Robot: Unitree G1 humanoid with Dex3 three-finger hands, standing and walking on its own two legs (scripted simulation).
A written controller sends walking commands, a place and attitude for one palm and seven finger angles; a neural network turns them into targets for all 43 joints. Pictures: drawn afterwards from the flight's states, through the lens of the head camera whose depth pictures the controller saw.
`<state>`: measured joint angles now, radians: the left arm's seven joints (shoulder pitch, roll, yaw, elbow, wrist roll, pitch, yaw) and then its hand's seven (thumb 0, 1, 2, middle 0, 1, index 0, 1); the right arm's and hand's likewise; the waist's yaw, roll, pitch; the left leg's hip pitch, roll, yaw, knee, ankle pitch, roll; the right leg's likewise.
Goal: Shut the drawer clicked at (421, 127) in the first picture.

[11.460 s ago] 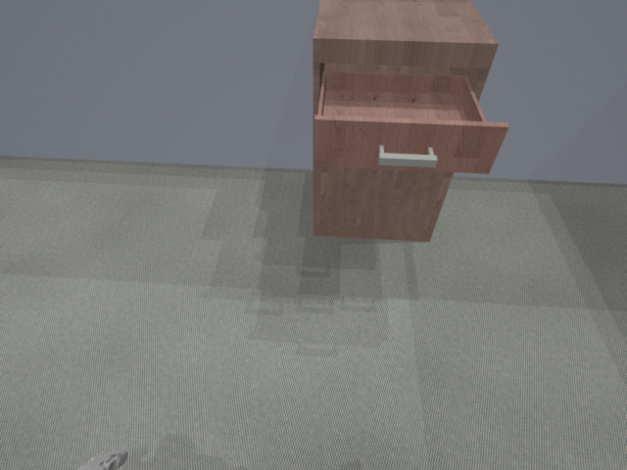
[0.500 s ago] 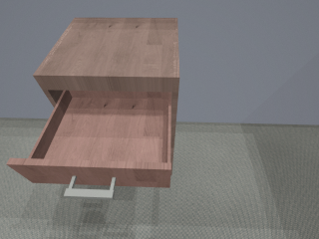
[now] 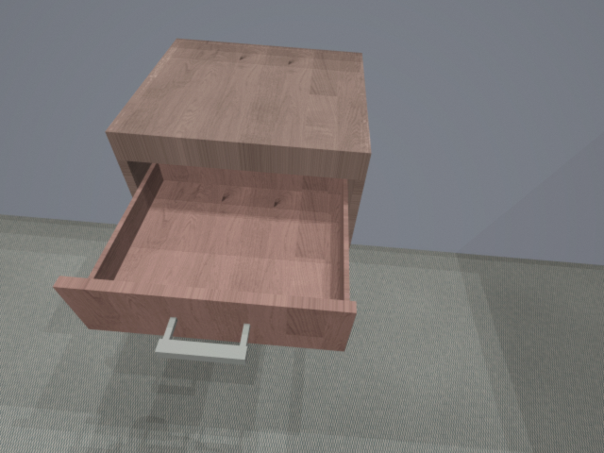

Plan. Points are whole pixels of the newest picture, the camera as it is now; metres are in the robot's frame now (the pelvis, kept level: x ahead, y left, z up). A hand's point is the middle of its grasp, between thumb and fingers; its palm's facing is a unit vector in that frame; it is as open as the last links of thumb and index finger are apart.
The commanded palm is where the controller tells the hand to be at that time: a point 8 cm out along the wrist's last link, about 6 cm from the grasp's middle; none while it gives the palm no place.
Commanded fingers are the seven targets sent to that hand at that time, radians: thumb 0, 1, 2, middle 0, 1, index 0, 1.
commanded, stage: come to a stop and stand still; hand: left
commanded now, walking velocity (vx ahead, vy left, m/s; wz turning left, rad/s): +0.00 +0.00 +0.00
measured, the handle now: (205, 339) +0.30 +0.17 -0.08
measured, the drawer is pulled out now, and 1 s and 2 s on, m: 0.30 0.30 0.30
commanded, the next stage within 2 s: look again from close up in 1.38 s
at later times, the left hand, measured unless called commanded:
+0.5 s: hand out of the picture +0.00 +0.21 -0.18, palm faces +0.01 -0.98 -0.19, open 7.4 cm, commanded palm none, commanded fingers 0.00 0.90 0.90 -0.20 -0.30 -0.20 -0.30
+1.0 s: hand out of the picture +0.03 +0.17 -0.17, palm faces +0.02 -0.98 -0.19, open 7.3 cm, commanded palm none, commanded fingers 0.00 0.90 0.90 -0.20 -0.30 -0.20 -0.30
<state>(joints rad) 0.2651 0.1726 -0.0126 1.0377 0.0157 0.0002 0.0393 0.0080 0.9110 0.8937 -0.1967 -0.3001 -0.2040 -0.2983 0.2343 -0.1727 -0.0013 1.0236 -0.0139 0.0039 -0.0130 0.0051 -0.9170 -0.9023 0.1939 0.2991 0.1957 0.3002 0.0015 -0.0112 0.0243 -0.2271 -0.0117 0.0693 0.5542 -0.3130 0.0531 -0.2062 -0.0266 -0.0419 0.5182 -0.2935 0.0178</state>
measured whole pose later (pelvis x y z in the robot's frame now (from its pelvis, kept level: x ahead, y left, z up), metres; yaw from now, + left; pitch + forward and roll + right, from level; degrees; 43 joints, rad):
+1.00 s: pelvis +0.02 +0.00 +0.01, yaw +0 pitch -1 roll +0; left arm 0.28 0.16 -0.01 1.08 0.01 -0.01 0.04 0.01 0.91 0.89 -0.20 -0.30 -0.20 -0.30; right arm 0.27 -0.15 0.01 1.13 0.00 -0.02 -0.02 0.01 -0.91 -0.90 0.20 0.30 0.20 0.30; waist 0.00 -0.02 0.03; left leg -0.14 -0.04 0.08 0.43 -0.28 0.06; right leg -0.15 -0.05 -0.03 0.45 -0.29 0.03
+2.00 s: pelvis +0.01 -0.03 +0.01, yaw -1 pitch +0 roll +0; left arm 0.30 0.15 -0.02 1.10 0.01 -0.01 0.03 0.01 0.91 0.89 -0.19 -0.30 -0.20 -0.30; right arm 0.29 -0.12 0.01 1.16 0.00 -0.02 -0.03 0.00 -0.91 -0.90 0.19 0.30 0.20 0.30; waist 0.00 -0.01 0.03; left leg -0.15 0.00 0.07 0.42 -0.26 0.02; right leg -0.16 -0.01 -0.04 0.43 -0.27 -0.01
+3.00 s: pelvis -0.02 -0.04 -0.07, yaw +2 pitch +13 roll -1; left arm 0.61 0.19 0.12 -0.16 -0.24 -0.40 -0.22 0.02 0.91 0.90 -0.94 -1.11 -0.95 -1.11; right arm 0.27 -0.22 -0.04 0.58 0.04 -0.19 -0.05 0.02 -0.90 -0.90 0.20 0.30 0.20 0.30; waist -0.02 0.03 -0.12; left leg -0.82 0.03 0.00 1.09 -0.50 0.00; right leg -0.79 -0.01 -0.11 1.07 -0.51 -0.04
